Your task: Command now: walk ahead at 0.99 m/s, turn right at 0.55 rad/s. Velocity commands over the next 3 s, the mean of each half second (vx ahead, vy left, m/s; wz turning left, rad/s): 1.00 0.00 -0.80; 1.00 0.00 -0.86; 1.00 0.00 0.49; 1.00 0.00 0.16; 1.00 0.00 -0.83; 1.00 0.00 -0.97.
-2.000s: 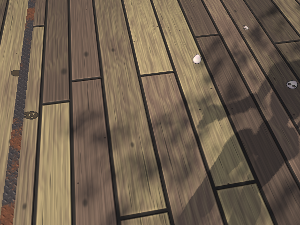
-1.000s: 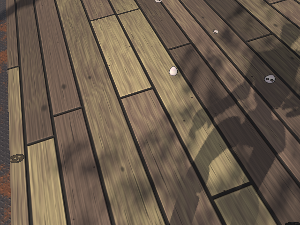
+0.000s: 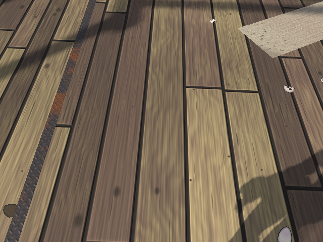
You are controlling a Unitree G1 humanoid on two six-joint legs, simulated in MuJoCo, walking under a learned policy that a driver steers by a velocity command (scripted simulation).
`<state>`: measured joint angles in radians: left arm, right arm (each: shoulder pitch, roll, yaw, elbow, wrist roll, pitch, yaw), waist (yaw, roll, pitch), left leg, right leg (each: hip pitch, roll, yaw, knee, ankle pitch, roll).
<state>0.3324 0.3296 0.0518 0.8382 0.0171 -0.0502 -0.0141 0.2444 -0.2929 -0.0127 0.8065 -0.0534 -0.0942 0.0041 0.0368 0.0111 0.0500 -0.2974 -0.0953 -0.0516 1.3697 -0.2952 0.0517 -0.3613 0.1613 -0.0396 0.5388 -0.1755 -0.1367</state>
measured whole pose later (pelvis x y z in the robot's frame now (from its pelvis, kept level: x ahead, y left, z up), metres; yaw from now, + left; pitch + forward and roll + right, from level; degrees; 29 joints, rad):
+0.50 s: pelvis +0.49 +0.01 +0.02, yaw -25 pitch +2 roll +2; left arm 0.19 0.38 0.08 0.76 0.03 -0.01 -0.05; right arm 0.35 -0.33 -0.05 0.81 -0.03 -0.10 -0.01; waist -0.02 -0.05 0.00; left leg -0.12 0.03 0.14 0.39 -0.30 -0.03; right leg -0.64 -0.03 -0.02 1.26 -0.26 -0.10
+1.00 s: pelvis +0.90 -0.23 +0.01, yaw -50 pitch +0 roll -2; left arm 0.44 0.32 0.06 0.85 0.00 -0.07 -0.02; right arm 0.09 -0.26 0.02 0.60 -0.04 -0.06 0.02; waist 0.05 0.00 0.04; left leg -0.72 0.17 -0.06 0.77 -0.02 -0.03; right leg 0.01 0.21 0.11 0.31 -0.30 -0.16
